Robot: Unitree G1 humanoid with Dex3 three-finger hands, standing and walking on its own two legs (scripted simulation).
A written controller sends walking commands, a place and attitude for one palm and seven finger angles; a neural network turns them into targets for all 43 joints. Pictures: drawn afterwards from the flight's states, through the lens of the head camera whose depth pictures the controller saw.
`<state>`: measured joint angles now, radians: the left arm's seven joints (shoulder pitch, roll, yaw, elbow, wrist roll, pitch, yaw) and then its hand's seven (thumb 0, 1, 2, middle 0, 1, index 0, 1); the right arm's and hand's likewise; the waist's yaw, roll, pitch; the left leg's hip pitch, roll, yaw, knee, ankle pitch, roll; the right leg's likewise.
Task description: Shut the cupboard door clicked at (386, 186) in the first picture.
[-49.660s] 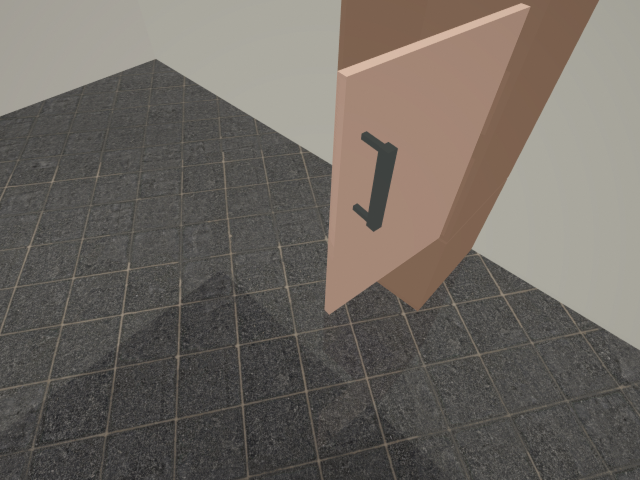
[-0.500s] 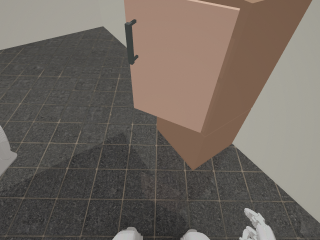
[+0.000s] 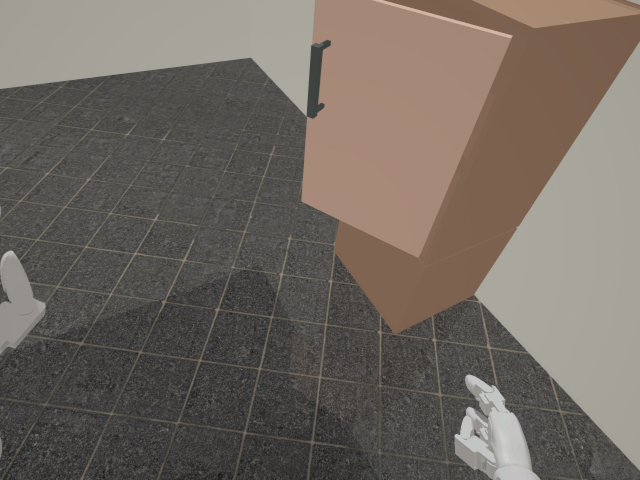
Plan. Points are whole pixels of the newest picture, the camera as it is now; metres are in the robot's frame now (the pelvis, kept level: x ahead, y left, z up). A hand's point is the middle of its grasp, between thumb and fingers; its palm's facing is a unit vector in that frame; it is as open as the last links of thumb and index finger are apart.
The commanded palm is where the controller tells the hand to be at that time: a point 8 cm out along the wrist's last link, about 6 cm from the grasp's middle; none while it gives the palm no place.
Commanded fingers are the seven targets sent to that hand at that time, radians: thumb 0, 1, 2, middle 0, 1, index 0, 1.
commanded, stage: stop stepping back and stand still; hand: left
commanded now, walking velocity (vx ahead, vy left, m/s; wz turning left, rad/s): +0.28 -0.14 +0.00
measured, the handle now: (318, 80) +0.92 +0.07 +0.08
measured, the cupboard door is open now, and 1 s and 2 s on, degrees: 30 30 30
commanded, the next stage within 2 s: let the arm hang, fingers relaxed in 1.14 s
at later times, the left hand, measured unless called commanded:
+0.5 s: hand (26, 350) +0.17 +0.26 +0.18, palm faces +0.43 -0.80 -0.42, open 7.4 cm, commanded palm +0.11 +0.30 +0.19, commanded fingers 0.00 0.90 0.90 -0.20 -0.30 -0.20 -0.30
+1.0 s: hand (39, 297) +0.22 +0.28 +0.17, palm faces +0.41 -0.80 -0.44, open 7.4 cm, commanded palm +0.15 +0.31 +0.19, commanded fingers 0.00 0.90 0.90 -0.20 -0.30 -0.20 -0.30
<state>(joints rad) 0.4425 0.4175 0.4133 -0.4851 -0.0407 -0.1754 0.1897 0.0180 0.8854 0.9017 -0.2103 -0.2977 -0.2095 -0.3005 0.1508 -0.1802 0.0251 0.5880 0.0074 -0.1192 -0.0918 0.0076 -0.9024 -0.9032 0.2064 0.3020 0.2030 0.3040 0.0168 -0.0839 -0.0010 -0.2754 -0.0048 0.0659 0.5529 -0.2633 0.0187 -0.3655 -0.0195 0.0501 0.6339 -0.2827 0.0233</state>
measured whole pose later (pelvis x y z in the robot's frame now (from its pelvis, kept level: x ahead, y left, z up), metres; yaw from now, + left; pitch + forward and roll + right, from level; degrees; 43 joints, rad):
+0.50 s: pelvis -0.04 +0.01 +0.00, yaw -2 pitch -2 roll +0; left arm 0.55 0.42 0.42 -0.50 -0.02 -0.20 0.20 0.02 0.88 0.90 -0.21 -0.30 -0.21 -0.30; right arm 0.33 -0.25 -0.02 0.69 -0.01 -0.08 -0.10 0.01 -0.90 -0.90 0.20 0.30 0.20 0.30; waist -0.03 -0.04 -0.02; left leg -0.28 0.03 0.08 0.56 -0.23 0.01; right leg -0.27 0.01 -0.03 0.60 -0.31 -0.03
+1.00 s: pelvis +0.00 +0.02 +0.01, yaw -3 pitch +1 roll -1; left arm 0.51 0.42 0.42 -0.48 -0.04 -0.18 0.17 0.02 0.89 0.90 -0.21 -0.30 -0.21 -0.30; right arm 0.18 -0.18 0.03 0.61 0.01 -0.09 -0.07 0.01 -0.90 -0.90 0.21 0.30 0.20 0.30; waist 0.00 -0.03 -0.01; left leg -0.26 0.02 0.07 0.51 -0.27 0.02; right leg -0.21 0.02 -0.02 0.48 -0.28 -0.01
